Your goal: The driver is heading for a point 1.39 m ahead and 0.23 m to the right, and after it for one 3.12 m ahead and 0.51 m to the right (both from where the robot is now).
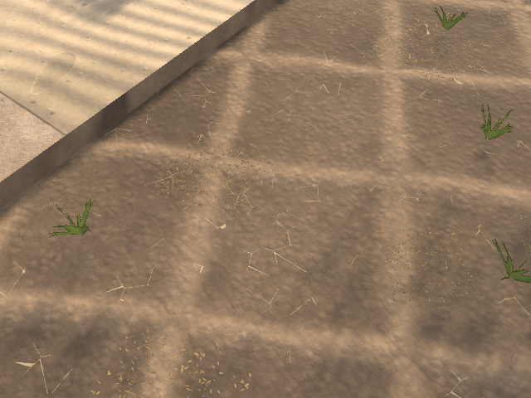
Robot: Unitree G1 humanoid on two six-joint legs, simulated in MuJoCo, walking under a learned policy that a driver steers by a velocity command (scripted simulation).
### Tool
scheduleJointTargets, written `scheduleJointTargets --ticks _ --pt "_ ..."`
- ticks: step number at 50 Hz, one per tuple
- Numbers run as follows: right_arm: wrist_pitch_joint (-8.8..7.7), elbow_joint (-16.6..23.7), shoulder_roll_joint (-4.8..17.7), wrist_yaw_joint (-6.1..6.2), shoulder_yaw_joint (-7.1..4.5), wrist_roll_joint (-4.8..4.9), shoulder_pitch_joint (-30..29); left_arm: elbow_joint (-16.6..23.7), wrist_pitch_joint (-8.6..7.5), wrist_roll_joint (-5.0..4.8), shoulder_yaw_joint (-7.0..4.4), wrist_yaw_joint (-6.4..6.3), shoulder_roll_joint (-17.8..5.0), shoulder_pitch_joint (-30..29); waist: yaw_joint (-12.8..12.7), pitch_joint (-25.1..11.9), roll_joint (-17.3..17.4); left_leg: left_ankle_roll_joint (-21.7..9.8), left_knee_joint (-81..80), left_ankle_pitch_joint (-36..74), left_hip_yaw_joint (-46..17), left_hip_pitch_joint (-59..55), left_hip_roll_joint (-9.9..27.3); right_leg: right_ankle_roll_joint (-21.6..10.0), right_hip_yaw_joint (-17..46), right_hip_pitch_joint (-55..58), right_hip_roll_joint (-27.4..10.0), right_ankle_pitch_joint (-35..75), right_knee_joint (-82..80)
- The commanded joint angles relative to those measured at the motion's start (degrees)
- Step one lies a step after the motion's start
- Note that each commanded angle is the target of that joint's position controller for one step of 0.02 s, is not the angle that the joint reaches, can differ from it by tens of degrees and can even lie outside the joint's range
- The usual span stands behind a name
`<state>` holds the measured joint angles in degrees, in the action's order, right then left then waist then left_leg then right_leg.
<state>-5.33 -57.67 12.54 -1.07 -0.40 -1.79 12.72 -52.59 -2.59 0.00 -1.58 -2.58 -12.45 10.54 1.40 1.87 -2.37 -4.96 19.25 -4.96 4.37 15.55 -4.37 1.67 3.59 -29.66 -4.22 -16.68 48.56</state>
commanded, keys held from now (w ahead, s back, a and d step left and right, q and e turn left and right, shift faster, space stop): no key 0.74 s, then w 0.26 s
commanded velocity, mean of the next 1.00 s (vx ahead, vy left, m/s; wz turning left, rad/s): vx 0.08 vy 0.00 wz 0.00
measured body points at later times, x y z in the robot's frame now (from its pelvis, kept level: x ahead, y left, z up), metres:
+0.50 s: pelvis +0.07 -0.03 +0.00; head +0.09 -0.03 +0.45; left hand +0.11 +0.21 -0.16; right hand +0.10 -0.27 -0.16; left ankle +0.06 +0.08 -0.74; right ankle +0.07 -0.15 -0.74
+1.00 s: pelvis +0.11 -0.05 +0.00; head +0.11 -0.06 +0.45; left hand +0.16 +0.20 -0.14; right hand +0.07 -0.30 -0.16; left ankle +0.05 +0.08 -0.74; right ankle +0.11 -0.16 -0.72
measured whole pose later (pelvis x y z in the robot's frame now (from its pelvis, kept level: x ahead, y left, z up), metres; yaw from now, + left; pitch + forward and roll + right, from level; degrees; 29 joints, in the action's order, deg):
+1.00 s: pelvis +0.11 -0.05 +0.00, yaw +0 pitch +0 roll +0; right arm -3.7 -63.7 12.5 1.2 -2.9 1.6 21.5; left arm -61.2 -4.4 -2.0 -3.2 -0.5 -10.3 13.8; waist 1.7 -0.2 2.0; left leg -0.8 26.5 -19.4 1.4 7.3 1.2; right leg -5.2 -3.0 -19.6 -1.3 -24.9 42.3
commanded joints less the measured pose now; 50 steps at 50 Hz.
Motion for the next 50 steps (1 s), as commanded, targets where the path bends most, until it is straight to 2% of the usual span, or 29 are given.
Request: scheduleJointTargets --ticks 1,3,5,6,7,8,9,10,13,16,25,37,38,39,40,41,42,43,44,45,46,48,50 --pt "0.24 3.3 8.7 1.03 -1.55 0.7 -3.5 -1.0 2.12 0.07 -0.77 -0.27 -3.1 8.6 -3.3 -7.7 7.3 -9.5 -6.5 10.5 -8.4 5.6 15.4 0.3 -1.1 15.9 0.2 5.2 -7.3" --pt "1.12 3.1 8.0 1.42 -1.38 1.48 -3.7 -0.7 2.61 0.3 -1.16 -0.27 -3.7 6.5 -3.3 -4.5 6.9 -7.8 -7.0 -8.8 -10.3 8.3 14.6 -0.9 -2.1 18.1 0.9 6.8 -13.6" --pt "1.56 2.3 5.5 1.62 -0.5 1.92 -2.0 -0.9 2.52 1.11 -1.48 -0.32 -4.2 5.6 -3.4 -1.4 5.2 -4.0 -5.3 -19.0 -11.0 9.6 12.0 -2.6 -1.8 20.7 0.7 8.2 -21.5" --pt "1.56 1.6 4.5 1.6 -0.17 1.7 0.1 -0.9 2.28 1.4 -1.56 -0.43 -5.3 6.3 -2.7 -0.8 3.1 -1.7 -2.7 -20.5 -10.4 10.1 10.0 -3.7 1.3 22.0 -2.4 11.7 -24.3" --pt "1.47 1.1 4.9 1.6 -0.6 1.41 5.2 -1.2 2.16 0.56 -2.52 -0.65 -9.7 4.7 1.8 0.2 -4.0 0.1 -0.7 -18.5 -6.6 10.5 5.5 -6.0 3.1 20.6 -3.8 11.5 -24.1" --pt "2.03 0.8 4.1 2.11 -0.49 1.27 4.5 -2.5 1.86 0.14 -2.39 -0.18 -7.3 4.5 1.0 -0.3 -7.3 1.3 1.3 -14.4 -2.9 3.9 3.8 -6.4 2.8 14.0 -2.4 0.7 -26.6" --pt "2.58 0.6 4.7 2.52 -0.67 1.28 3.3 -2.6 1.45 0.3 -1.91 0.16 -4.6 3.8 0.5 0.6 -6.1 1.8 2.7 -12.3 -2.6 0.9 3.9 -5.4 2.6 11.1 -1.1 -3.3 -28.2" --pt "3.06 0.4 4.6 2.85 -0.7 1.38 3.0 -2.7 1.1 0.54 -1.74 0.3 -3.9 2.7 0.6 0.3 -4.9 1.7 3.3 -11.1 -2.8 -0.6 4.4 -4.3 2.0 10.5 -0.5 -2.0 -28.3" --pt "3.39 -0.5 4.4 2.95 -0.7 1.17 3.4 -3.5 0.17 0.03 -1.84 0.35 -3.7 3.0 0.1 -1.6 -1.8 1.5 3.8 -7.0 -3.6 -1.2 5.3 -3.6 0.5 14.4 0.5 7.9 -25.5" --pt "3.14 -0.9 4.4 2.76 -0.76 1.62 2.5 -4.6 0.12 -0.15 -1.89 0.32 -3.8 4.3 -0.7 -3.2 0.0 1.6 4.7 -2.5 -3.7 -2.0 5.6 -4.1 -0.2 17.5 0.9 14.8 -23.3" --pt "4.16 -2.8 3.5 2.92 -0.81 1.9 3.2 -6.6 1.08 -0.23 -1.78 0.35 -3.1 5.0 -1.0 -2.2 2.3 2.2 6.1 1.9 -3.8 -3.8 5.9 -4.3 -1.3 18.4 1.8 18.3 -22.1" --pt "4.44 -4.4 2.9 3.26 -1.09 1.89 3.4 -8.4 1.98 -0.18 -1.75 0.09 -2.0 4.3 -1.2 0.1 2.1 2.4 4.8 -0.2 -4.3 -3.5 6.2 -3.7 -2.0 18.7 2.6 14.6 -23.3" --pt "4.49 -5.2 2.4 3.27 -1.05 1.88 4.7 -9.2 2.08 -0.15 -1.64 0.08 -1.4 5.5 -1.2 -1.3 2.2 2.2 4.4 -6.4 -3.8 -4.1 5.7 -3.8 -2.9 19.2 3.4 8.6 -23.2" --pt "4.63 -5.6 3.3 3.34 -1.49 2.33 5.3 -9.6 2.2 -0.55 -1.87 0.04 -1.7 5.9 -1.0 -0.4 2.9 1.1 4.3 -16.9 -3.9 -3.4 5.2 -4.3 -4.4 17.8 5.0 -1.8 -21.6" --pt "4.64 -5.5 4.6 3.44 -1.99 2.79 5.4 -9.4 2.13 -0.83 -2.07 -0.01 -2.1 5.7 -0.8 1.8 4.1 -0.5 3.0 -28.2 -6.0 -1.7 6.3 -4.9 -5.1 14.4 5.8 -11.9 -20.0" --pt "4.31 -5.2 5.5 3.54 -2.33 3.16 6.1 -8.6 1.68 -0.97 -2.06 -0.04 -2.1 4.4 -0.2 4.7 5.5 -2.4 0.4 -36.8 -10.2 -0.5 9.2 -5.5 -5.2 9.9 5.8 -17.0 -18.0" --pt "3.61 -5.3 6.6 3.49 -2.73 3.52 8.4 -7.5 0.78 -1.15 -1.82 0.12 -1.2 2.4 1.0 6.7 7.9 -4.9 -3.4 -42.3 -16.8 -1.7 13.6 -5.7 -5.8 5.0 5.8 -16.4 -13.9" --pt "2.89 -5.6 8.6 3.35 -3.44 3.64 10.3 -6.4 -0.3 -1.34 -1.45 0.52 0.3 0.5 1.7 7.6 11.7 -8.1 -8.1 -45.3 -25.6 -3.6 19.8 -5.6 -7.4 1.3 5.9 -11.5 -7.4" --pt "2.15 -5.5 9.6 3.27 -3.89 3.38 10.2 -5.5 -1.23 -1.4 -1.37 1.0 0.3 -1.2 1.9 9.3 12.2 -10.7 -10.7 -43.7 -32.1 -2.7 24.3 -6.1 -5.7 -1.0 3.7 -8.7 -2.3" --pt "1.35 -4.9 9.0 3.12 -3.83 2.71 9.6 -4.8 -1.9 -1.58 -1.63 1.43 -0.5 -2.2 1.7 9.5 11.1 -11.6 -11.2 -39.5 -34.1 -3.7 26.0 -6.7 -3.8 -4.0 2.0 -10.5 2.1" --pt "0.74 -4.4 8.3 2.83 -3.77 2.49 9.0 -4.5 -2.37 -1.81 -1.83 1.77 -1.1 -2.3 1.3 8.7 10.2 -11.2 -10.9 -35.0 -33.2 -6.0 26.2 -7.1 -2.6 -6.4 0.6 -12.8 4.3" --pt "0.39 -3.0 7.9 2.38 -3.78 3.37 6.4 -4.4 -3.04 -2.29 -2.12 2.19 -2.1 -1.9 0.0 6.6 8.6 -7.7 -9.7 -27.2 -25.6 -7.5 22.9 -7.6 -3.0 -3.6 -0.7 -11.9 -3.5" --pt "0.98 -2.3 8.8 2.04 -3.98 4.13 3.6 -6.4 -3.31 -2.02 -2.38 2.41 -1.0 2.0 -3.1 4.4 8.1 -4.7 -6.4 -21.8 -15.3 0.1 16.8 -6.8 -8.8 12.2 3.2 -2.8 -15.6"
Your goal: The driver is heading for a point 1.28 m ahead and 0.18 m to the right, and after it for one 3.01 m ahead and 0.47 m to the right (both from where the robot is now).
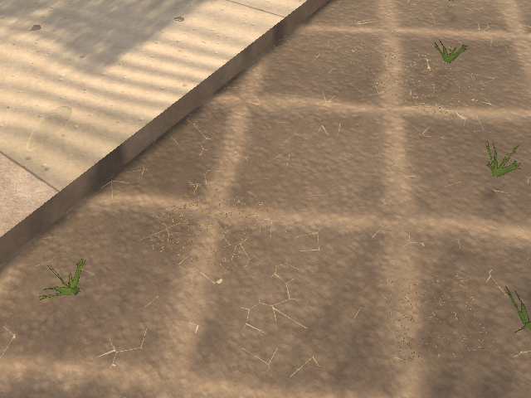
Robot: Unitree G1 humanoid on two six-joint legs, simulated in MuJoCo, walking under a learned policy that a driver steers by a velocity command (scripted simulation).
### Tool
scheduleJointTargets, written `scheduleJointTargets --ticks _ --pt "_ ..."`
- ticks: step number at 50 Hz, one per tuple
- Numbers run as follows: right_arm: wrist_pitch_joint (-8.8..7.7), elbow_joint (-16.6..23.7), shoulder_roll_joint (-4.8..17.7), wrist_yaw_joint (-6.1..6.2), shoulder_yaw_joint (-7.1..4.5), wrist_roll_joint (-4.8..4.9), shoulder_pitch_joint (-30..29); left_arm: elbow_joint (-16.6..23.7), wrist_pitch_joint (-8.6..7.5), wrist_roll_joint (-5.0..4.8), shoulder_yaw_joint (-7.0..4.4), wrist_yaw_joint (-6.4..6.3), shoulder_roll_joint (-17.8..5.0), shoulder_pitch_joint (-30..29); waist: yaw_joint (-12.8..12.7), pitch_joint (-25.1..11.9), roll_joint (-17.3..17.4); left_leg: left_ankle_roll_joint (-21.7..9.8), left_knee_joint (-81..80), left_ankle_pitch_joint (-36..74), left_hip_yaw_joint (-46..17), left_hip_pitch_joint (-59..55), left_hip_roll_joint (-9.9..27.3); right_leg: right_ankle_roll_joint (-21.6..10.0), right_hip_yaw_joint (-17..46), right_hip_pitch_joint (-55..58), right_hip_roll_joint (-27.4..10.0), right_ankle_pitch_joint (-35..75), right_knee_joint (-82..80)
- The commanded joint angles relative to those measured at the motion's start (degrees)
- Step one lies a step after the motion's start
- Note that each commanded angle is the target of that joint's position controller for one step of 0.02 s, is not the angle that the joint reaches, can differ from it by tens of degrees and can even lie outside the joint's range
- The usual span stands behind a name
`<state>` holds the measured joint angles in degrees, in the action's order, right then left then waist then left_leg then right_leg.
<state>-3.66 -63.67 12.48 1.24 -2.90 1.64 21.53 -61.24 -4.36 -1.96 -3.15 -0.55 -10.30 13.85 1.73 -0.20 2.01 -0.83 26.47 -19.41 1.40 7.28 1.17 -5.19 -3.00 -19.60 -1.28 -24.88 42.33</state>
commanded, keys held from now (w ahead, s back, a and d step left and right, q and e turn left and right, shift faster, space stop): w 0.10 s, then no key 0.90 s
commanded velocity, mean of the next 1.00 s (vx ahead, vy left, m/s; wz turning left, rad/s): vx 0.13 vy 0.00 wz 0.00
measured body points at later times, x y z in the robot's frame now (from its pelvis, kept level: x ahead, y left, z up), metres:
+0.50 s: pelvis +0.15 -0.02 -0.01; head +0.18 -0.01 +0.44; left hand +0.12 +0.22 -0.17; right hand +0.32 -0.26 -0.13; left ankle +0.25 +0.07 -0.74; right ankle +0.03 -0.12 -0.73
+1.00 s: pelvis +0.20 -0.04 +0.00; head +0.22 -0.04 +0.45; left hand +0.21 +0.20 -0.16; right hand +0.26 -0.29 -0.16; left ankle +0.25 +0.08 -0.74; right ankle +0.17 -0.15 -0.74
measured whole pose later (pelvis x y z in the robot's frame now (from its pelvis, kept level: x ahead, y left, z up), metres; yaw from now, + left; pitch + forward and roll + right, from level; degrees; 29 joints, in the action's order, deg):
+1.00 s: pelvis +0.20 -0.04 +0.00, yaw +0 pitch +0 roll +0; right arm -0.8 -62.1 11.4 1.8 -2.3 0.1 9.8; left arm -63.3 -2.0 0.3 -1.9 -2.0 -9.9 16.0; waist 0.2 2.0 0.4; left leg -0.5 28.4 -10.5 2.0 17.6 0.6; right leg -0.3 -1.5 -10.6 -0.5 -18.8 29.6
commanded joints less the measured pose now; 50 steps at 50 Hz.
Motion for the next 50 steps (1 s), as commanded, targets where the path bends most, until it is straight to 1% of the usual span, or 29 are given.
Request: scheduleJointTargets --ticks 1,2,3,4,5,6,7,8,10,12,15,17,21,22,23,24,25,26,27,29,32,34,36,37,38,39,41,44,50 --pt "-0.28 3.7 8.9 -0.4 -1.52 0.75 -4.7 -0.1 -1.3 0.21 -1.29 0.45 -3.2 3.5 -4.9 4.8 3.2 -8.3 -10.5 -6.1 -9.4 12.9 8.8 1.2 -4.6 11.1 3.1 10.4 -11.3" --pt "-0.18 3.9 8.6 -0.39 -1.4 0.67 -4.6 -2.2 -0.87 0.37 -1.89 0.41 -3.7 9.1 -6.9 3.1 2.1 -7.4 -6.1 -3.6 -7.4 16.3 7.1 1.6 -4.6 17.9 4.1 11.2 -11.9" --pt "-0.47 4.9 6.6 -0.44 -0.79 0.42 -6.9 -3.5 -0.74 0.51 -2.71 0.22 -5.8 15.6 -9.8 1.9 -3.7 -4.9 6.4 2.4 -3.1 21.5 3.9 -0.3 3.9 24.2 -1.2 7.8 -16.6" --pt "-1.17 6.8 2.4 -0.32 0.18 -0.14 -7.8 -3.7 -0.92 0.64 -3.94 -0.05 -12.3 22.3 -10.9 -0.5 -19.6 -1.0 28.6 -2.7 4.0 32.1 -1.7 -6.7 28.1 30.6 -15.6 1.5 -27.9" --pt "-2.11 8.2 1.4 -0.42 0.36 0.36 -8.5 -3.7 -1.93 1.74 -3.02 0.65 -11.8 22.6 -9.8 -1.3 -19.4 -2.0 42.3 -11.5 -3.5 39.3 -3.0 -12.6 45.4 29.5 -22.3 -5.7 -33.5" --pt "-2.75 8.6 3.3 -0.7 -0.02 1.28 -9.2 -1.9 -2.7 1.85 -1.8 0.75 -9.3 15.5 -6.3 3.8 -12.0 -3.4 48.0 -8.1 -6.2 43.9 0.7 -11.7 41.1 25.9 -22.4 -1.8 -32.3" --pt "-3.02 8.3 4.6 -0.95 -0.29 1.14 -8.8 -0.1 -2.99 1.76 -0.86 1.03 -7.1 10.2 -4.2 5.3 -8.2 -4.1 48.1 -2.5 -5.9 42.7 2.8 -9.1 31.6 22.4 -19.4 9.1 -31.0" --pt "-3.0 7.6 4.9 -0.76 -0.71 0.33 -8.0 1.1 -2.92 1.94 -0.39 1.42 -7.0 6.5 -2.3 5.0 -5.4 -4.0 44.9 1.5 -5.2 39.2 4.2 -7.0 24.2 19.2 -16.7 21.1 -30.6" --pt "-2.03 6.8 5.4 -0.73 -1.53 -0.43 -7.2 1.2 -2.12 2.12 0.47 1.3 -5.1 6.1 -1.1 3.7 -6.1 -3.0 38.5 4.5 -3.1 32.2 4.8 -4.0 13.2 15.9 -12.3 39.1 -29.7" --pt "-0.9 7.3 3.1 -0.84 -1.23 -0.48 -8.9 0.4 -1.55 2.75 0.7 0.52 -5.9 8.5 -0.9 3.0 -6.7 -1.5 32.5 7.4 -0.9 29.7 3.3 -3.9 8.2 15.2 -10.3 49.6 -28.9" --pt "0.01 9.8 0.6 -0.72 -0.11 -0.8 -16.4 0.9 -0.81 3.0 0.88 -0.74 -7.6 7.6 -1.6 2.7 -6.9 -0.4 17.1 13.3 0.6 23.8 1.6 -3.1 3.4 12.1 -8.2 53.7 -28.1" --pt "0.58 10.2 1.3 -0.87 0.07 -0.78 -18.9 0.4 -0.44 2.71 0.57 -1.07 -8.9 8.8 -2.5 1.4 -8.2 -0.3 12.4 15.5 1.2 19.9 0.4 -3.4 3.2 12.0 -8.7 53.7 -27.0" --pt "0.67 9.8 3.9 -1.19 -0.28 -1.23 -18.8 0.1 0.01 1.57 0.33 -0.95 -8.0 6.9 -1.3 0.7 -8.0 -2.8 6.2 15.6 0.0 15.6 0.0 -3.8 5.5 14.5 -10.5 51.5 -22.1" --pt "0.39 8.8 4.8 -1.17 -0.75 -1.6 -16.4 0.1 0.15 1.26 0.26 -0.89 -7.9 5.8 0.4 -0.2 -6.9 -3.9 1.5 19.2 0.6 11.5 -0.9 -2.8 5.3 14.8 -9.3 50.9 -18.9" --pt "0.16 7.8 7.1 -0.91 -1.59 -2.11 -13.6 -0.3 0.07 1.41 0.07 -0.71 -8.1 7.4 1.1 -2.0 -4.7 -5.1 -2.2 30.4 -0.5 5.5 -0.4 -0.9 4.7 14.4 -6.7 49.2 -14.8" --pt "0.06 6.9 10.9 -0.61 -2.5 -2.56 -9.5 -0.1 -0.26 2.64 0.23 -0.62 -7.3 9.8 0.4 -7.1 -0.3 -7.6 2.1 52.5 -6.0 -6.0 5.7 1.5 2.9 8.9 -3.1 36.9 -7.7" --pt "0.55 6.1 9.4 -0.41 -1.97 -2.89 -6.7 -2.1 0.0 2.82 1.7 -0.62 -1.7 17.3 -1.5 -15.3 7.5 -16.5 4.1 59.1 -15.1 -17.9 15.4 4.7 1.4 0.3 0.4 13.7 3.1" --pt "1.03 5.4 5.1 -0.7 -0.8 -2.29 -5.5 -1.6 0.93 2.11 1.61 -0.82 -2.4 13.6 0.8 -16.1 9.7 -20.2 -2.1 50.8 -23.1 -14.6 19.7 6.9 2.9 -1.7 2.4 -10.6 12.4" --pt "0.89 5.8 4.6 -0.9 -0.17 -1.93 -9.0 -0.1 1.83 1.15 0.97 -1.0 -4.5 9.4 0.1 -12.0 7.3 -18.5 -5.6 35.6 -23.3 -8.1 18.7 7.4 5.7 -4.1 0.9 -15.6 18.1" --pt "0.68 8.0 5.5 -0.62 0.04 -2.36 -17.4 0.8 3.45 1.23 0.37 -1.9 -5.1 5.5 -2.3 -4.7 2.8 -13.9 -10.0 18.5 -18.2 4.4 15.2 7.9 6.0 -4.4 -1.6 -11.7 16.5" --pt "1.5 8.5 5.8 0.1 -0.19 -2.86 -20.8 -0.2 4.45 1.94 0.35 -2.9 -3.6 6.6 -4.4 -2.3 4.5 -10.4 -12.9 6.9 -12.5 14.0 10.4 7.9 3.8 3.4 -1.8 -4.8 3.3" --pt "2.05 8.1 5.5 0.48 -0.16 -2.22 -20.4 -1.5 4.57 2.1 0.47 -2.82 -2.7 8.4 -5.6 -3.4 3.9 -9.5 -12.1 1.6 -10.0 15.7 8.5 6.8 1.8 9.5 -0.6 6.0 -6.9" --pt "2.33 6.9 4.6 0.54 0.0 -0.93 -18.0 -1.8 5.07 3.19 0.31 -2.25 -4.0 8.2 -5.5 -2.0 2.4 -5.9 -11.8 -9.0 -8.3 18.1 6.6 5.0 1.3 13.2 -0.3 12.5 -13.9" --pt "2.4 6.3 4.5 0.49 0.01 -1.14 -16.5 -0.7 5.28 3.64 0.33 -2.22 -5.4 7.1 -4.3 0.4 0.8 -3.6 -11.0 -12.2 -7.5 19.2 5.4 3.6 3.8 11.8 -2.8 10.2 -17.0" --pt "2.72 6.5 4.7 0.71 -0.31 -1.39 -15.3 -0.5 5.21 3.05 -0.12 -2.32 -8.1 5.7 -2.0 3.5 -3.8 -1.8 -10.1 -9.6 -3.7 15.3 2.2 1.9 4.7 3.0 -3.1 -1.3 -18.7" --pt "2.72 6.4 4.1 0.96 -0.13 -1.87 -15.6 -0.5 4.59 2.62 0.02 -2.29 -7.2 4.1 -1.8 5.1 -6.3 -0.8 -7.2 -4.5 -2.3 9.6 1.0 1.8 5.4 -3.2 -2.8 -6.8 -21.4" --pt "2.48 5.6 3.7 1.18 -0.14 -1.97 -14.0 -0.4 3.18 2.6 0.14 -2.22 -6.3 1.8 -0.6 4.6 -7.8 -1.5 -3.4 3.1 -1.8 4.6 0.8 3.2 5.7 -4.8 -3.0 -3.5 -23.6" --pt "2.23 4.5 3.8 0.95 -0.12 -1.89 -12.5 -0.5 1.82 2.31 0.23 -1.8 -5.4 2.9 -1.0 2.4 -5.2 -2.4 -1.5 10.5 -1.6 4.0 0.9 3.7 5.3 -0.5 -2.7 4.6 -22.0" --pt "2.48 3.3 3.8 0.58 -0.08 -1.45 -12.1 -0.9 2.06 2.13 0.49 -1.5 -5.2 5.5 -1.8 0.1 -2.8 -2.3 0.5 18.9 -1.6 2.5 1.3 3.2 4.2 3.5 -1.9 14.4 -19.6"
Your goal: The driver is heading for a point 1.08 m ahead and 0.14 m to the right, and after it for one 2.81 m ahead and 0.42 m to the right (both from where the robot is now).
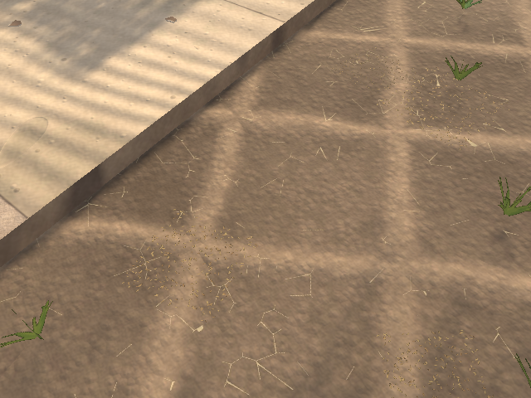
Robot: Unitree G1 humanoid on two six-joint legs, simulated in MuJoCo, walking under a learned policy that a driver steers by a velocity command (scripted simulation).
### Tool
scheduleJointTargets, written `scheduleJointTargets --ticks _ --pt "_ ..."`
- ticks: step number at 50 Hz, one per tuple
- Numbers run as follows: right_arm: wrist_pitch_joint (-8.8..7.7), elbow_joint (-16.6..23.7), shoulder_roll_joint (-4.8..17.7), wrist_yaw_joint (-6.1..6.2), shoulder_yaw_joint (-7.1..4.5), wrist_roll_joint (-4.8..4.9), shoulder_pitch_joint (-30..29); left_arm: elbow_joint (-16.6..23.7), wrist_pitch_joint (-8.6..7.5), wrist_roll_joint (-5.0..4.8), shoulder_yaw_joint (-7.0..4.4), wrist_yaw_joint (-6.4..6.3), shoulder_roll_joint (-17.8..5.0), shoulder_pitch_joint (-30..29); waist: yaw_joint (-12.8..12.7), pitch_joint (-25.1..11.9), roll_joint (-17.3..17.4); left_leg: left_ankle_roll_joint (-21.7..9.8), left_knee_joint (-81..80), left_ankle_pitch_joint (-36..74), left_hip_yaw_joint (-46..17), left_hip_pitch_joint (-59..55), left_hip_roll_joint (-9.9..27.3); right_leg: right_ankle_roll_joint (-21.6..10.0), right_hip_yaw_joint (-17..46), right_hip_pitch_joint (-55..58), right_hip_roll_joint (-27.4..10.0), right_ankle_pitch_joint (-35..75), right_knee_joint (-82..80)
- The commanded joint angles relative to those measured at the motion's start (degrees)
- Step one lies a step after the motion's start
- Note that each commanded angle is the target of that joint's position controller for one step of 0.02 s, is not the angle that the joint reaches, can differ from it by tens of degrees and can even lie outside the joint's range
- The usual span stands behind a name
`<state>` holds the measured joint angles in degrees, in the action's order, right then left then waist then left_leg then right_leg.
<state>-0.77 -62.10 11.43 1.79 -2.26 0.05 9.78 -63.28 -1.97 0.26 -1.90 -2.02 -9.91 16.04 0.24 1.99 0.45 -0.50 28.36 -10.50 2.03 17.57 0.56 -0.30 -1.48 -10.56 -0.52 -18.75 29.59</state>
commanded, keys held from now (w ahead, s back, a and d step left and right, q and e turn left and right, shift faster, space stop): no key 0.52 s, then w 0.48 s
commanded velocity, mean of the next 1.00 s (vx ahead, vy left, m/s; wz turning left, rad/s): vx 0.14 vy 0.00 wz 0.00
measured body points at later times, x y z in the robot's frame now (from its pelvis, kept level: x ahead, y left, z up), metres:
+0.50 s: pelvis +0.02 -0.01 +0.00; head +0.03 -0.01 +0.45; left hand +0.01 +0.22 -0.16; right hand +0.08 -0.26 -0.15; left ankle +0.05 +0.12 -0.74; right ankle -0.03 -0.11 -0.74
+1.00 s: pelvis +0.14 +0.05 +0.01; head +0.15 +0.07 +0.46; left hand +0.23 +0.31 -0.13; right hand +0.11 -0.19 -0.14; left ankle +0.11 +0.13 -0.74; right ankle +0.13 -0.10 -0.64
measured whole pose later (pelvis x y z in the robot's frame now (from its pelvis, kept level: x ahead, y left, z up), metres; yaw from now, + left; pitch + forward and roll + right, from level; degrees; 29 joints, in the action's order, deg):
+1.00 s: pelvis +0.14 +0.05 +0.01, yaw +0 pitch +0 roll +0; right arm -6.3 -64.7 10.5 -1.3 -2.2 0.1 20.4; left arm -55.9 -5.7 -1.9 -4.0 -0.5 -14.0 12.8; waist 2.1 -0.8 -2.1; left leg -3.3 21.4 -14.8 4.6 7.2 -1.7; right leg -4.5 -0.2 -31.5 -4.8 -12.9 66.9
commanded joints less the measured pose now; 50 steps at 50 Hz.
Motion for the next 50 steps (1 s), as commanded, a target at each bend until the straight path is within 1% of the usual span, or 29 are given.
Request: scheduleJointTargets --ticks 1,6,11,26,27,28,29,30,31,32,33,34,35,36,37,38,39,40,41,42,43,44,45,46,47,48,49,50 --pt "-0.32 1.6 4.9 0.05 -0.72 0.18 -0.1 1.1 -0.26 -0.12 -0.72 0.01 -5.5 3.5 -0.3 -2.2 -1.0 -2.6 -1.2 10.8 -2.2 -8.0 2.0 -1.7 2.5 -5.3 -2.6 9.3 -6.7" --pt "0.2 0.6 5.1 0.27 -0.78 0.32 0.3 1.1 0.05 -0.17 -0.54 0.12 -5.2 4.1 -0.3 -2.1 -0.6 -2.4 -0.4 13.0 -2.4 -8.7 2.1 -1.7 2.1 -4.3 -2.3 13.3 -6.2" --pt "0.62 0.0 5.3 0.5 -0.88 0.38 0.2 1.1 0.3 -0.15 -0.45 0.15 -4.8 4.3 -0.2 -1.4 -0.8 -2.1 -0.4 13.1 -2.5 -8.9 2.2 -1.8 1.9 -3.9 -2.2 14.6 -6.5" --pt "1.0 -1.5 5.0 0.82 -1.05 0.28 -0.4 0.9 0.5 -0.03 -0.31 -0.05 -4.3 5.0 0.0 0.3 -0.9 -1.4 -1.7 9.7 -2.6 -8.9 2.2 -1.8 1.7 -4.3 -1.8 9.9 -8.4" --pt "1.05 -2.1 4.4 0.8 -0.93 0.27 0.6 0.3 0.59 -0.13 -0.36 -0.12 -4.2 6.3 -0.1 -0.9 -1.5 -1.4 -1.0 3.6 -1.4 -9.1 1.1 -2.2 1.6 -3.7 -1.6 3.3 -9.3" --pt "1.09 -2.3 4.5 0.79 -1.09 0.58 0.7 0.2 0.77 -0.58 -0.86 -0.23 -5.5 6.9 -0.4 0.2 -2.9 -1.4 1.5 -6.5 0.8 -7.2 -0.9 -3.8 3.0 -4.3 -2.0 -6.9 -10.5" --pt "0.91 -2.0 4.7 0.76 -1.28 0.82 0.0 0.7 0.82 -0.97 -1.5 -0.39 -7.5 6.9 -0.9 2.4 -5.4 -1.4 5.1 -15.1 2.8 -2.7 -2.6 -6.0 6.8 -4.8 -4.4 -18.2 -12.9" --pt "0.31 -0.7 4.8 0.6 -1.31 0.87 -2.6 1.2 0.53 -1.37 -2.05 -0.5 -9.1 8.1 -2.2 5.3 -7.6 -1.5 9.8 -17.5 3.8 3.8 -2.9 -8.9 13.4 -4.1 -9.2 -26.8 -16.8" --pt "-0.64 0.8 3.9 0.19 -1.04 1.11 -5.0 1.5 -0.08 -1.7 -2.83 -0.55 -11.3 8.5 -3.0 8.2 -10.2 -2.4 15.2 -15.5 2.8 9.0 -1.3 -12.1 21.2 -3.6 -15.2 -30.1 -20.2" --pt "-1.63 1.9 3.6 -0.31 -0.93 1.47 -6.7 1.8 -0.9 -1.56 -3.12 -0.61 -11.6 8.6 -3.3 10.4 -10.3 -3.2 19.8 -15.3 0.5 14.2 1.2 -14.3 25.7 -2.3 -19.0 -28.1 -21.9" --pt "-2.49 2.7 4.1 -0.77 -1.11 1.83 -7.6 1.9 -1.79 -1.06 -3.0 -0.5 -10.6 8.9 -3.5 11.3 -9.6 -3.9 23.9 -17.7 -1.5 20.0 3.1 -15.1 27.2 1.4 -20.8 -22.9 -21.8" --pt "-3.23 3.1 4.5 -1.18 -1.28 2.16 -7.5 2.2 -2.45 -1.01 -2.87 -0.28 -9.7 8.8 -3.0 11.0 -8.5 -4.5 24.8 -18.8 -2.8 23.8 4.7 -14.7 26.2 5.3 -20.8 -17.7 -20.6" --pt "-3.88 3.4 4.8 -1.58 -1.35 2.35 -7.3 2.7 -2.76 -1.4 -2.84 -0.03 -9.3 8.0 -2.6 10.1 -7.1 -4.8 21.6 -18.4 -3.0 24.0 5.5 -13.4 23.3 7.5 -19.6 -13.2 -19.4" --pt "-4.42 3.6 4.9 -1.92 -1.46 2.36 -7.5 3.0 -2.8 -1.73 -2.86 0.21 -9.3 7.3 -2.3 8.9 -6.2 -4.8 16.7 -17.0 -1.8 20.6 5.2 -12.0 19.6 7.2 -17.7 -9.4 -18.6" --pt "-4.71 3.2 4.3 -2.23 -1.5 2.24 -6.5 3.3 -2.65 -1.85 -2.95 0.47 -9.8 6.6 -1.6 7.5 -6.1 -4.4 12.5 -14.7 0.6 14.3 3.7 -10.9 15.8 4.5 -15.4 -6.7 -17.7" --pt "-4.76 1.8 3.4 -2.52 -1.54 2.18 -3.0 3.6 -2.39 -2.0 -3.06 0.74 -10.5 5.2 0.5 6.1 -6.2 -4.0 8.0 -9.8 3.6 4.9 1.5 -9.9 11.9 -0.8 -13.0 -5.5 -15.7" --pt "-4.56 -0.6 3.6 -2.63 -2.05 2.17 2.6 3.8 -2.16 -2.01 -3.08 0.94 -10.7 4.8 2.7 4.1 -5.9 -3.2 5.4 -4.2 6.2 -5.7 -1.5 -9.2 9.3 -6.5 -11.0 -3.4 -12.8" --pt "-4.19 -2.9 4.9 -2.46 -3.05 2.01 9.1 4.1 -2.27 -1.81 -2.95 1.02 -10.8 4.5 5.5 1.6 -5.3 -3.1 4.8 -3.0 7.2 -14.6 -3.8 -8.2 7.2 -10.4 -9.0 4.3 -7.5" --pt "-4.18 -4.5 7.8 -2.22 -4.26 1.86 16.9 5.0 -2.59 -1.75 -2.39 1.1 -9.3 2.0 9.5 -1.0 0.1 -5.2 0.5 -5.5 -1.2 -22.5 1.3 -5.3 2.1 -15.4 -5.4 12.0 7.2" --pt "-4.49 -4.6 15.1 -1.95 -5.56 1.42 24.2 7.7 -3.41 -1.42 -1.18 1.03 -4.4 1.5 10.2 -5.7 17.6 -13.4 -12.2 -13.1 -30.1 -30.6 17.5 -0.8 -3.8 -27.5 2.0 -0.5 31.0" --pt "-5.5 -4.6 12.1 -2.51 -3.89 0.21 22.4 9.0 -4.41 -2.47 -1.21 1.01 -4.1 0.2 8.1 -7.0 15.3 -17.8 -19.4 -20.1 -46.7 -29.0 22.9 -1.7 5.8 -33.8 2.9 -11.8 44.1" --pt "-6.34 -2.8 9.7 -2.61 -2.8 0.42 16.1 9.9 -5.07 -3.85 -1.49 1.36 -5.7 -1.3 5.4 -1.3 9.7 -16.4 -18.7 -23.0 -41.8 -25.1 23.0 -3.8 7.8 -39.2 -1.0 -8.2 48.9" --pt "-6.68 -1.1 6.9 -2.97 -1.79 0.41 11.3 10.0 -5.31 -3.72 -1.7 1.55 -7.0 -2.2 3.6 1.1 5.4 -14.0 -18.4 -20.2 -33.4 -21.2 20.3 -5.2 6.9 -39.1 -3.9 -2.1 48.3" --pt "-6.74 -0.1 6.3 -3.37 -1.18 0.26 8.1 9.7 -5.32 -2.92 -2.14 1.33 -7.4 -2.0 1.9 2.4 2.7 -12.1 -19.1 -14.0 -26.6 -17.3 17.9 -5.6 6.2 -37.2 -6.0 3.0 44.5" --pt "-6.68 0.4 5.6 -3.47 -0.74 0.06 7.0 9.4 -4.93 -2.17 -2.77 1.2 -8.2 -1.5 0.7 2.6 2.8 -10.4 -19.8 -8.4 -20.8 -14.3 15.3 -5.6 5.8 -33.6 -7.5 5.9 40.5" --pt "-6.37 0.2 4.9 -3.35 -0.45 -0.09 7.9 9.1 -4.38 -2.05 -3.01 1.36 -8.2 -0.9 0.1 2.5 3.7 -9.5 -20.4 -4.2 -16.7 -12.8 13.4 -5.1 5.1 -31.0 -7.9 7.6 38.1" --pt "-6.17 -0.1 5.1 -3.03 -0.33 -0.15 9.7 9.1 -3.88 -2.04 -3.02 1.52 -7.5 -1.3 0.2 2.6 3.7 -9.4 -20.8 0.3 -14.0 -12.5 12.4 -4.5 4.1 -30.5 -8.0 8.8 36.0" --pt "-6.04 -0.5 5.6 -2.62 -0.31 -0.16 11.4 9.5 -3.47 -1.83 -3.0 1.62 -6.9 -2.5 0.3 2.9 3.1 -9.7 -21.2 4.7 -12.0 -12.9 11.9 -3.6 3.2 -31.4 -7.9 10.1 34.2"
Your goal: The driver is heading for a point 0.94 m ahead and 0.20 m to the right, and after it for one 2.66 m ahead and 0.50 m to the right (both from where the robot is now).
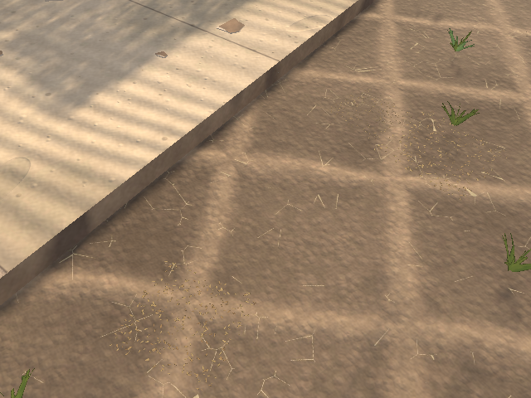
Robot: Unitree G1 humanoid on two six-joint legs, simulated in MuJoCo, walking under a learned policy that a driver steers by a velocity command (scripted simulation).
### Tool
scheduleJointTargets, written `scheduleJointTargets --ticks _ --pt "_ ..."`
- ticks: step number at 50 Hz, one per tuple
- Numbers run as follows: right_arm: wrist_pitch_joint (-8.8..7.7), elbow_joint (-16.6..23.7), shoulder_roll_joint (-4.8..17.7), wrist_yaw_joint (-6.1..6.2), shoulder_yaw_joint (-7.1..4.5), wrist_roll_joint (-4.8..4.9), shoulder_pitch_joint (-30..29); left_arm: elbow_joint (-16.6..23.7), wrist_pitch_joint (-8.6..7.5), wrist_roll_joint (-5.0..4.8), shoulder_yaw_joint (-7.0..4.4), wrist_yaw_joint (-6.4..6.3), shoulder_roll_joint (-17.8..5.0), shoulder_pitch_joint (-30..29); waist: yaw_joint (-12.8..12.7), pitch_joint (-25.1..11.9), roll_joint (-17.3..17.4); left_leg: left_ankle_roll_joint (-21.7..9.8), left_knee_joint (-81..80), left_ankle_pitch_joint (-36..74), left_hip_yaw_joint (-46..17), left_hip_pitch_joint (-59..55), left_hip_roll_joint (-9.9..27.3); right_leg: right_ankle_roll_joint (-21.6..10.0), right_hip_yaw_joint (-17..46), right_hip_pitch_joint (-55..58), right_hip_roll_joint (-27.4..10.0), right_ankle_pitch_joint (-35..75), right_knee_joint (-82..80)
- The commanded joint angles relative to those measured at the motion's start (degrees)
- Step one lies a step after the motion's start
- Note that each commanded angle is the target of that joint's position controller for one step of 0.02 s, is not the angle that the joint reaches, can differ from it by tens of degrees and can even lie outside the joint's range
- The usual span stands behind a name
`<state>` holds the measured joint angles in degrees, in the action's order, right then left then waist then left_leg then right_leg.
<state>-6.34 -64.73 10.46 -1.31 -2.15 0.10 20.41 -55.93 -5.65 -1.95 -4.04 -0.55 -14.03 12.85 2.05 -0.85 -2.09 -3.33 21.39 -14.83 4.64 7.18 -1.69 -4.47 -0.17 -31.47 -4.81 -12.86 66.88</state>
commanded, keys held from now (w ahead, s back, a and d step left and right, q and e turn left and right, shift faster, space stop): w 0.82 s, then w+e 0.18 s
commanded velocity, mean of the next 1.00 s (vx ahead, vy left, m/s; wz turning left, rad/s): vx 0.48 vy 0.00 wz -0.03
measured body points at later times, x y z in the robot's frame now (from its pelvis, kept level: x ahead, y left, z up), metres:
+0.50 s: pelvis +0.28 -0.06 -0.01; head +0.31 -0.06 +0.44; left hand +0.38 +0.20 -0.14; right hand +0.32 -0.33 -0.15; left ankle +0.20 +0.09 -0.64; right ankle +0.35 -0.14 -0.74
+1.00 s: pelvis +0.58 +0.00 -0.01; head +0.61 +0.02 +0.43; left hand +0.59 +0.27 -0.16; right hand +0.71 -0.26 -0.12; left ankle +0.65 +0.10 -0.74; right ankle +0.43 -0.14 -0.65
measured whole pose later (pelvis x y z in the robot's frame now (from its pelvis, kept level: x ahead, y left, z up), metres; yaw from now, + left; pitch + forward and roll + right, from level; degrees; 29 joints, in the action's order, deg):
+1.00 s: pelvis +0.58 +0.00 -0.01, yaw -3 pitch +2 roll +0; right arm -6.7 -51.8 13.3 -1.2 -3.5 0.0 6.5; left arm -57.9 -5.1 -2.2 -3.2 -0.3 -14.7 18.7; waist -0.9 1.4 -1.6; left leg -2.5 30.2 -8.9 5.1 23.5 0.8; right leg -2.6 2.9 -19.6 -0.8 -24.2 66.7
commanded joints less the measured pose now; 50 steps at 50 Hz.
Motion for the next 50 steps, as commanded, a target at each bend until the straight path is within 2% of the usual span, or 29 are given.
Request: scheduleJointTargets --ticks 1,3,7,12,14,15,16,17,18,19,20,21,22,23,25,27,29,31,35,39,42,43,44,45,46,47,48,49,50 --pt "-0.37 2.0 7.4 0.91 -0.48 -0.26 2.1 2.9 0.49 0.6 -0.81 0.18 -2.4 -1.4 -1.3 6.1 5.1 -7.3 -14.6 12.5 -13.5 -3.0 14.2 1.4 1.4 -11.9 -3.6 5.7 -5.6" --pt "-0.03 2.3 8.4 1.65 -0.57 -0.44 3.4 5.1 0.63 0.88 -0.49 0.3 -1.7 -6.8 -0.4 6.7 4.5 -7.6 -15.1 16.8 -11.8 -3.9 14.3 2.7 0.9 -14.4 -3.5 9.4 -12.5" --pt "0.39 3.3 9.0 2.28 -0.76 -0.15 5.5 8.1 0.3 0.49 0.42 1.29 -0.8 -16.2 1.8 8.1 5.4 -6.8 -16.9 16.5 -7.9 -3.4 13.0 3.2 -1.6 -10.7 -1.1 17.2 -26.8" --pt "1.29 2.5 9.2 2.36 -1.37 0.58 9.1 11.0 -0.53 0.05 1.06 3.19 -1.4 -23.0 2.4 9.8 6.0 -6.5 -13.7 20.8 -6.2 -11.9 16.0 0.9 -2.1 -10.4 0.5 15.3 -35.0" --pt "1.64 3.1 10.5 2.42 -1.93 0.52 7.7 11.3 -0.89 0.05 0.48 3.71 -3.2 -21.0 0.0 7.2 7.5 -5.5 -8.9 33.8 -5.4 -14.7 16.9 -0.9 -3.1 -4.8 2.5 11.6 -36.7" --pt "1.88 3.4 11.5 2.46 -2.29 0.39 7.0 10.6 -0.94 0.12 -0.32 3.63 -4.9 -17.4 -2.4 3.9 9.2 -4.9 -4.2 45.0 -5.1 -15.8 16.9 -1.9 -4.4 1.2 4.5 9.6 -36.2" --pt "2.34 3.8 11.9 2.43 -2.4 0.18 5.7 8.3 -0.89 0.08 -1.59 3.36 -7.3 -8.9 -7.0 -1.2 10.2 -3.9 5.5 54.0 -3.5 -14.6 15.5 -3.5 -5.7 11.9 6.8 9.0 -36.4" --pt "2.47 4.7 11.2 2.33 -2.0 -0.05 4.4 5.2 -0.62 0.16 -2.94 2.81 -10.1 2.1 -11.9 -7.7 10.0 -2.0 19.2 50.1 -2.3 -5.3 13.1 -5.7 -2.6 28.9 4.4 10.1 -35.1" --pt "1.76 6.1 5.1 1.65 -0.33 -0.39 9.8 3.2 -0.36 2.01 -4.3 2.25 -16.0 11.9 -10.6 -18.8 -2.3 1.1 43.0 24.3 -1.3 16.9 5.3 -13.7 21.3 53.4 -11.7 3.4 -35.4" --pt "-0.11 5.1 2.2 0.97 0.77 0.95 11.4 2.3 -0.09 2.02 -3.23 2.36 -13.7 13.1 -9.1 -26.6 -11.0 1.9 57.4 -15.6 -9.5 27.7 -2.3 -18.1 45.4 59.7 -19.7 -4.8 -48.4" --pt "-1.46 7.0 7.6 0.76 -0.82 2.57 5.1 2.7 -0.26 1.35 -2.01 2.53 -9.8 8.1 -9.2 -18.0 -8.3 0.3 62.0 -14.3 -13.0 33.9 1.7 -14.3 39.4 53.0 -16.7 -6.6 -50.4" --pt "-1.94 8.9 9.3 1.03 -1.14 3.26 -0.5 4.0 -0.44 1.18 -1.13 2.44 -6.9 2.3 -7.6 -10.0 -4.7 -0.6 61.0 -9.8 -10.5 35.1 4.8 -11.9 29.2 42.8 -14.8 -2.3 -51.2" --pt "-1.76 9.3 9.2 1.62 -1.43 2.62 -2.7 4.4 -0.91 1.58 -0.41 2.77 -5.1 -2.2 -5.1 -5.1 0.8 -0.6 56.8 -5.1 -9.3 32.3 7.7 -10.6 22.0 32.2 -12.6 4.1 -53.2" --pt "-0.88 9.1 8.8 2.14 -2.09 1.64 -2.2 4.4 -1.42 2.14 0.11 3.02 -3.3 -4.4 -2.6 -3.1 0.8 -0.9 52.8 -2.4 -9.4 28.2 9.8 -9.2 16.8 25.3 -10.2 7.0 -54.7" --pt "0.89 8.7 5.9 2.39 -1.97 1.34 0.9 3.2 -1.53 2.4 0.29 3.23 -2.9 -4.1 -0.3 -1.3 -1.3 -0.8 48.8 -1.2 -9.3 23.9 11.1 -9.4 12.5 18.7 -8.2 6.9 -57.9" --pt "1.72 9.9 5.9 2.59 -2.12 1.12 -1.4 2.2 -1.61 2.34 0.03 2.51 -4.9 -2.1 0.2 1.3 -1.4 0.3 44.5 1.2 -8.5 26.2 11.7 -10.2 9.8 16.1 -7.8 8.2 -60.4" --pt "1.84 11.9 7.1 2.65 -2.45 0.43 -6.7 1.6 -1.5 2.37 -0.3 1.48 -6.6 0.3 -0.7 3.0 -0.5 1.7 37.9 7.2 -8.3 31.3 12.2 -10.3 8.6 17.6 -7.9 9.4 -61.5" --pt "1.56 13.3 7.0 2.3 -2.48 0.12 -10.9 1.2 -1.13 2.14 -0.34 0.75 -7.0 2.5 -1.8 3.5 -0.3 2.4 30.3 14.1 -7.7 33.5 11.8 -9.3 6.7 19.8 -7.1 10.9 -61.6" --pt "1.01 15.4 5.8 1.36 -1.75 0.63 -19.3 0.3 -0.75 1.34 -0.47 0.19 -7.9 6.8 -4.6 4.5 -0.6 2.6 16.6 21.9 -4.7 30.6 8.7 -7.3 3.0 22.6 -5.6 11.1 -61.4" --pt "0.64 17.8 6.2 0.02 -1.28 1.15 -25.0 -1.6 0.16 0.87 -0.91 0.07 -8.4 10.6 -6.2 6.1 -0.9 1.6 10.5 18.2 -4.8 32.3 7.5 -6.9 3.3 30.8 -8.8 11.4 -57.9" --pt "0.02 18.4 8.4 -0.76 -1.87 1.23 -23.2 -1.7 1.06 0.75 -1.47 -0.16 -9.3 10.0 -3.8 4.7 -2.2 -0.5 7.8 11.5 -4.2 26.9 5.9 -5.4 4.5 34.4 -10.8 19.3 -52.8" --pt "-0.25 17.4 10.0 -0.68 -2.7 1.15 -18.8 -1.3 1.35 0.72 -1.51 -0.16 -9.7 8.5 -0.9 2.1 -2.8 -1.4 6.7 10.1 -2.8 19.9 3.9 -4.6 4.0 33.9 -9.8 28.6 -47.7" --pt "-0.42 14.5 12.7 -0.31 -4.23 1.02 -8.9 -0.8 1.59 0.91 -0.98 -0.09 -8.4 7.4 3.7 -3.7 -1.9 -2.8 6.5 10.6 -2.0 6.7 2.6 -3.1 2.1 30.5 -6.5 34.3 -36.8" --pt "-0.5 12.3 17.6 0.37 -5.62 0.06 2.4 0.9 1.53 1.8 0.13 0.03 -6.0 7.6 7.2 -13.2 3.9 -6.5 8.0 10.6 -13.1 -12.2 13.1 -0.9 -0.7 18.4 -2.4 21.0 -18.3" --pt "-0.21 10.9 21.5 0.15 -6.33 -0.37 6.0 1.0 0.29 1.31 2.3 0.57 2.3 15.4 3.0 -21.1 19.8 -15.1 0.9 1.2 -40.3 -31.2 26.7 2.5 0.0 -4.3 8.2 -16.7 1.7" --pt "-0.32 11.4 15.4 0.2 -4.7 -0.22 5.7 0.3 -0.82 -0.35 0.76 0.6 -4.4 12.0 5.1 -20.6 14.5 -13.6 -3.4 -4.6 -44.2 -29.5 25.7 1.7 8.6 -9.9 6.1 -20.0 9.3" --pt "-0.53 12.3 12.4 0.46 -3.78 -0.05 0.6 2.0 -1.25 -1.41 -0.18 0.52 -7.6 6.7 4.5 -12.3 11.8 -10.3 -3.9 -2.4 -34.5 -22.4 24.1 0.9 7.8 -13.7 3.2 -15.2 10.7" --pt "-0.66 13.3 10.6 0.48 -3.07 -0.17 -4.3 2.6 -1.1 -1.07 -0.26 0.05 -7.4 3.9 2.6 -8.1 7.3 -8.7 -5.3 2.4 -27.2 -13.9 22.3 0.9 6.3 -11.6 0.0 -9.6 8.7" --pt "-0.79 13.5 8.7 0.36 -2.59 -0.4 -7.5 2.6 -0.55 -0.27 -0.72 -0.34 -6.8 2.7 1.0 -4.4 6.1 -7.5 -7.6 5.4 -21.6 -6.7 20.2 1.0 6.2 -9.1 -1.8 -5.9 5.4"
Keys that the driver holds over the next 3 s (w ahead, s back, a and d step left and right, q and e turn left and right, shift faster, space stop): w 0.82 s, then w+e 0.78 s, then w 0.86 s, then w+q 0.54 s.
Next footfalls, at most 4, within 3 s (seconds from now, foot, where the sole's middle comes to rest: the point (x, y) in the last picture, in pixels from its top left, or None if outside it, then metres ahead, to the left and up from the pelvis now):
0.34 right None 0.39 -0.15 -0.78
0.90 left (219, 341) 0.69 0.10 -0.78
1.46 right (315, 261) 0.96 -0.19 -0.78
1.98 left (289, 178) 1.32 -0.13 -0.78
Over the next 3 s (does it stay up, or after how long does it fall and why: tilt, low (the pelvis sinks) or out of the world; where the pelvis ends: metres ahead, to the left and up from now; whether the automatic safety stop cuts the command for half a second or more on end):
stays up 1.60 -0.42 -0.02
